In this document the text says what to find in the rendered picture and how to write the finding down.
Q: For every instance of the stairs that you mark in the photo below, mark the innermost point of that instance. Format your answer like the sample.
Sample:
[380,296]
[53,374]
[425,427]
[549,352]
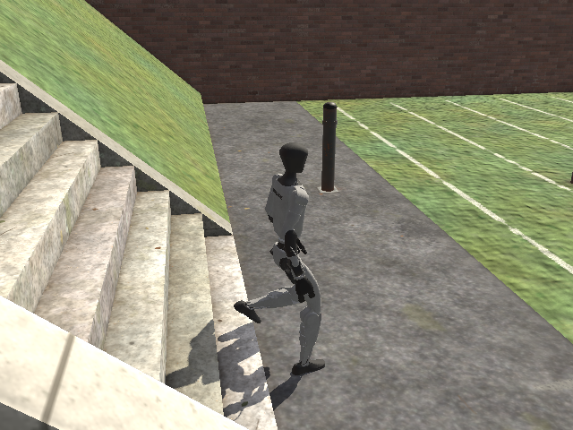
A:
[82,249]

